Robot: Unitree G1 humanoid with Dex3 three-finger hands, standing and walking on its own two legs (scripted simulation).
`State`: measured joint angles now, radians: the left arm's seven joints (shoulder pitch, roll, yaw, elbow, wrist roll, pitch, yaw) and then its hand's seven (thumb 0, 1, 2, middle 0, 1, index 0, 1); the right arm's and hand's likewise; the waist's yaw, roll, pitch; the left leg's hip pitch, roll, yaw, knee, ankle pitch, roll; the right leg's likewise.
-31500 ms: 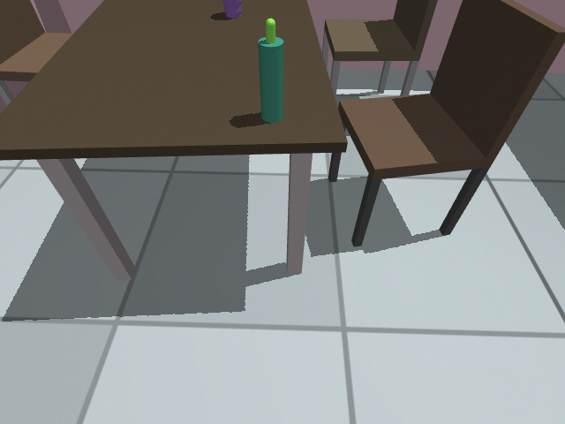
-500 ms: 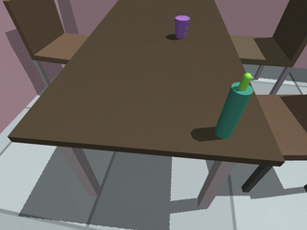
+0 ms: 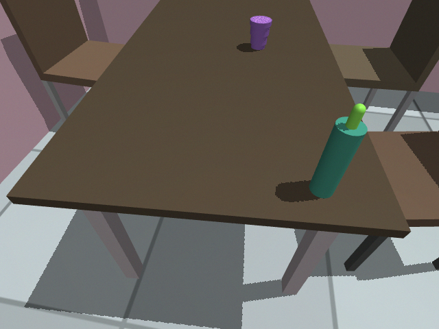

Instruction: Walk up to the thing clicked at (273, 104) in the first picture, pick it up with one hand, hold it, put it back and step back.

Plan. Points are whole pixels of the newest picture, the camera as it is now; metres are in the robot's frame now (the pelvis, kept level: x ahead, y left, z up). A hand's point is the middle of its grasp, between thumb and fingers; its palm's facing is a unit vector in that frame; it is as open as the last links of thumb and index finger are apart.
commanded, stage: home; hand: right
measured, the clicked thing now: (338, 153) +0.45 -0.23 +0.09
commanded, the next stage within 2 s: stand in 0.54 s
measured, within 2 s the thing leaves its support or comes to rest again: neither
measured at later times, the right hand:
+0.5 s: hand out of the picture +0.08 -0.25 -0.16, palm faces -0.05 +0.93 -0.36, open 17.3 cm
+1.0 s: hand out of the picture +0.07 -0.25 -0.16, palm faces -0.04 +0.94 -0.35, open 11.3 cm
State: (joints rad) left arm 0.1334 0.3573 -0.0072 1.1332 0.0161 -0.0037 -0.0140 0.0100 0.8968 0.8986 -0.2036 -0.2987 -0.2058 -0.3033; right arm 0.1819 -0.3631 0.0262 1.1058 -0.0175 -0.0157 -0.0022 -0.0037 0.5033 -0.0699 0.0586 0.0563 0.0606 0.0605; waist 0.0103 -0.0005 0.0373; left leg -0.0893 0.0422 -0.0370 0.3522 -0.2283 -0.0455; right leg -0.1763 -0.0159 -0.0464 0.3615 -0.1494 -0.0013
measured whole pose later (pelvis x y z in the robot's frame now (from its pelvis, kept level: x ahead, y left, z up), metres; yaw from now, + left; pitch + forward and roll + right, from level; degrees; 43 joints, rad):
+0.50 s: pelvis +0.01 +0.00 +0.00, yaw +0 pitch -3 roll +0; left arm 0.11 0.35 0.00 1.14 0.02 0.00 -0.01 0.01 0.90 0.90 -0.20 -0.30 -0.21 -0.30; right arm 0.13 -0.36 0.02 1.11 -0.02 -0.01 -0.01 0.00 0.51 -0.06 0.06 0.05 0.06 0.06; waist 0.01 0.01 0.04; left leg -0.05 0.04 -0.03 0.32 -0.22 -0.04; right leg -0.15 -0.02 -0.04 0.34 -0.15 0.00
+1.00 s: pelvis +0.00 +0.00 +0.00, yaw +0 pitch -3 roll +0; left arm 0.12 0.35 0.00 1.13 0.01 -0.01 -0.01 0.01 0.90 0.90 -0.20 -0.30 -0.21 -0.30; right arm 0.15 -0.36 0.01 1.11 -0.02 -0.01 0.00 0.00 -0.26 -0.71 0.19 0.28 0.19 0.28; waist 0.01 0.01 0.05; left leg -0.06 0.04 -0.03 0.32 -0.22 -0.04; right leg -0.15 -0.02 -0.04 0.34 -0.14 0.00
